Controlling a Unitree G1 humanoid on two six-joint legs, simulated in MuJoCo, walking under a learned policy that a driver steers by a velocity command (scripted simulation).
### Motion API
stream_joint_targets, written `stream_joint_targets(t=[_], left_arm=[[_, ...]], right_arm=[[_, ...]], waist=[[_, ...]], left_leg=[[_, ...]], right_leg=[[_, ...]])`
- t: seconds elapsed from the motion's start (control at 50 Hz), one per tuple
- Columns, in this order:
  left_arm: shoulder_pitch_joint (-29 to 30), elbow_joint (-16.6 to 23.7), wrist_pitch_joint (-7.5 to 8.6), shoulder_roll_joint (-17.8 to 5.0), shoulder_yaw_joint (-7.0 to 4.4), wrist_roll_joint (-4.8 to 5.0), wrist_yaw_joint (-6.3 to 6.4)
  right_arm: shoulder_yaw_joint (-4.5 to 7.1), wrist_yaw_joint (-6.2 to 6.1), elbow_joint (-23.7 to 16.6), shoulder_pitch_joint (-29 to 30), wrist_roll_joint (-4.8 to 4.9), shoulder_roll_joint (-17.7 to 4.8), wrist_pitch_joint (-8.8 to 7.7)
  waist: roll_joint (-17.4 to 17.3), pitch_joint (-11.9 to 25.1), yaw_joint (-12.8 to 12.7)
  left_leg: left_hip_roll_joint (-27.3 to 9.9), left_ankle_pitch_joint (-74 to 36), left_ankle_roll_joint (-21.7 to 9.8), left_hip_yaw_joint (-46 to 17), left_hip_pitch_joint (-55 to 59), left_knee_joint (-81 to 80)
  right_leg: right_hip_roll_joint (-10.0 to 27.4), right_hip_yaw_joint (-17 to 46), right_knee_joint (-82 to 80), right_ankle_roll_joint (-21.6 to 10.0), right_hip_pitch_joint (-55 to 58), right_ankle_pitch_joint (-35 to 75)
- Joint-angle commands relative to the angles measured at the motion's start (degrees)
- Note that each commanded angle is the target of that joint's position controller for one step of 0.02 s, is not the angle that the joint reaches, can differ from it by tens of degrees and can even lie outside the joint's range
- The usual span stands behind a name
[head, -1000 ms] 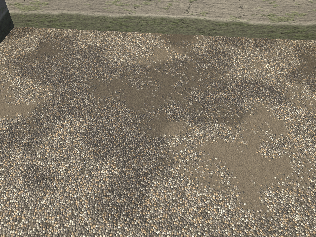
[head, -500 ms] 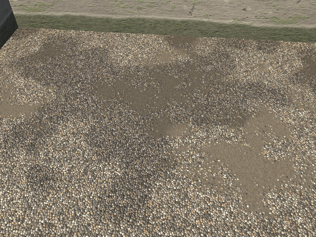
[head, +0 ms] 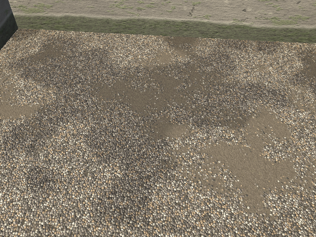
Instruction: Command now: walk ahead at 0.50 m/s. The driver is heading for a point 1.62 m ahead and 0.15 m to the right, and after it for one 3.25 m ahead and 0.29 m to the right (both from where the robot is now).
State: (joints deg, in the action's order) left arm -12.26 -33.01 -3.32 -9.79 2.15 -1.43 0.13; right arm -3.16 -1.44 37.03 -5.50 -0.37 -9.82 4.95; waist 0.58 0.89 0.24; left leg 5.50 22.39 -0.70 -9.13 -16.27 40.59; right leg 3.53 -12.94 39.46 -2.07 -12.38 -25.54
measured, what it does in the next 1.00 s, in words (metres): stands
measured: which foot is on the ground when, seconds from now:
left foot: down 0.00-1.00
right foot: down 0.00-1.00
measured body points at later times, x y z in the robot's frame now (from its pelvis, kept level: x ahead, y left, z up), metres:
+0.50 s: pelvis +0.00 +0.01 +0.00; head -0.01 +0.01 +0.45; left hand +0.16 +0.21 -0.09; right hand +0.19 -0.19 -0.08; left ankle -0.01 +0.12 -0.72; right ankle -0.04 -0.08 -0.72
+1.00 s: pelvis +0.00 +0.01 +0.00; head -0.01 +0.02 +0.45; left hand +0.16 +0.22 -0.09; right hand +0.20 -0.19 -0.08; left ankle -0.01 +0.12 -0.72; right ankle -0.04 -0.08 -0.72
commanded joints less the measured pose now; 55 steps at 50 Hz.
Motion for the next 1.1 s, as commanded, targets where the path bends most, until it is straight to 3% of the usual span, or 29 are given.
stream_joint_targets(t=[0.02,1.1], left_arm=[[3.1,5.0,0.91,-4.0,-1.12,-0.05,0.11],[3.0,4.2,0.99,-3.4,-0.89,-0.25,0.24]], right_arm=[[1.04,-0.16,-5.1,5.1,0.01,-4.1,-0.92],[0.60,0.26,-5.8,5.9,0.05,-3.2,-1.24]], waist=[[-0.5,2.9,0.0],[-0.7,2.5,-0.1]], left_leg=[[-2.5,-21.3,-2.8,0.3,-6.4,-5.3],[-2.8,-20.1,-3.5,-0.8,-5.9,-7.5]], right_leg=[[3.4,4.6,-5.8,0.1,7.1,15.8],[3.0,5.0,-6.2,0.6,7.4,13.6]])
Velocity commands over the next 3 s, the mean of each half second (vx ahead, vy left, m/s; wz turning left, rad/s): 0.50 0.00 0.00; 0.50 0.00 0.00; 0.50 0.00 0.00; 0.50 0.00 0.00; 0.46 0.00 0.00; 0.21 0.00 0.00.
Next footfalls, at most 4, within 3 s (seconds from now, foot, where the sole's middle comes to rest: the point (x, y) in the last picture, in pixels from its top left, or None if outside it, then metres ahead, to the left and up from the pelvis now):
none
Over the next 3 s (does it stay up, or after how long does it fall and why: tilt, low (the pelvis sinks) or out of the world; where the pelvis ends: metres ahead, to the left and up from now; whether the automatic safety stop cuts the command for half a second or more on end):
stays up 0.00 0.02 0.02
